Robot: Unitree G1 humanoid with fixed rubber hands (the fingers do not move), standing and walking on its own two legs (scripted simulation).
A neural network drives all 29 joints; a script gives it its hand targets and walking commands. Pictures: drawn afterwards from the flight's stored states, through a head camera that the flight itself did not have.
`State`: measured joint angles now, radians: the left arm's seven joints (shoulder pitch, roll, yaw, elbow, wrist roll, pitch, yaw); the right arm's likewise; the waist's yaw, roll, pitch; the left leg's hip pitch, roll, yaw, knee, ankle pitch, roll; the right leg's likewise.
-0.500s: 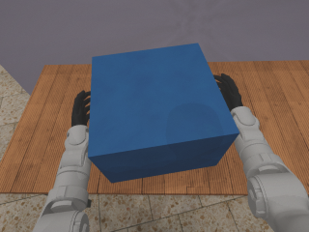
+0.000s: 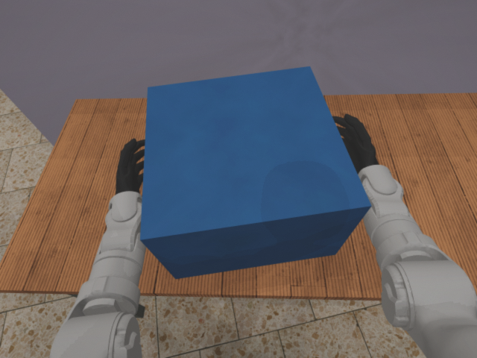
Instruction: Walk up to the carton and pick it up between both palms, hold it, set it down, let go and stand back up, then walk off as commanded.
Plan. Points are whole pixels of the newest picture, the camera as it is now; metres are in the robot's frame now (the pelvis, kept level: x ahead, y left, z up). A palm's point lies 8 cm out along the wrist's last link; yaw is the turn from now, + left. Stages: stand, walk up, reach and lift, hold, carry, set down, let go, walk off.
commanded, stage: set down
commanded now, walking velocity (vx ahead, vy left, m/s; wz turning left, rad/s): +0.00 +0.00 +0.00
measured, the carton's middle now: (243, 172) +0.43 +0.04 +0.01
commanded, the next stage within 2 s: none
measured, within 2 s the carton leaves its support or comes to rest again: neither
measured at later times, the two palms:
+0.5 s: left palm (130, 188) +0.36 +0.23 +0.04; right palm (360, 160) +0.45 -0.16 +0.04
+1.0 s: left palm (131, 189) +0.37 +0.23 +0.03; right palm (359, 161) +0.45 -0.16 +0.03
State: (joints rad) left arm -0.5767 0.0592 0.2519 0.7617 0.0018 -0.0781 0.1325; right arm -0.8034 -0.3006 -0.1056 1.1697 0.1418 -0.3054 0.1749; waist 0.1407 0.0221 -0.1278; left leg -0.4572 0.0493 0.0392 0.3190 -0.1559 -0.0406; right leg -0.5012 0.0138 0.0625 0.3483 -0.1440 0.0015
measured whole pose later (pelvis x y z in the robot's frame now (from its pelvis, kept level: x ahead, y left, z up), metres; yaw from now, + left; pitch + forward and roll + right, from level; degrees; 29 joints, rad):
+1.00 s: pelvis +0.00 +0.00 +0.00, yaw +0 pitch +18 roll +0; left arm -0.61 0.05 0.30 0.85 0.00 -0.20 0.11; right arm -0.84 -0.31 -0.15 1.23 0.08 -0.32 0.19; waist 0.14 0.01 -0.12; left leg -0.47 0.05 0.04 0.32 -0.15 -0.04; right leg -0.52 0.01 0.06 0.35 -0.14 0.00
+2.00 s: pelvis +0.00 -0.03 -0.01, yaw +0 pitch +31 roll +2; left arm -0.33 0.07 0.25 0.66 -0.09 -0.20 0.06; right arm -0.68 -0.46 0.19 0.98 0.30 -0.36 0.11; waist 0.18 0.04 -0.24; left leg -0.78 0.08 0.04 0.38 -0.08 -0.05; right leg -0.80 0.04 0.06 0.36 -0.10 -0.03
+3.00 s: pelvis -0.02 -0.01 +0.00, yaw -1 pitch +11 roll -1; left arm 0.08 0.09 0.14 0.15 -0.09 0.03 0.19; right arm -0.15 -0.55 0.02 0.73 0.42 -0.27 0.31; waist 0.12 0.01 -0.08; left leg -0.41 0.09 0.03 0.42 -0.19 -0.05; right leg -0.42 0.05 0.06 0.37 -0.14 -0.02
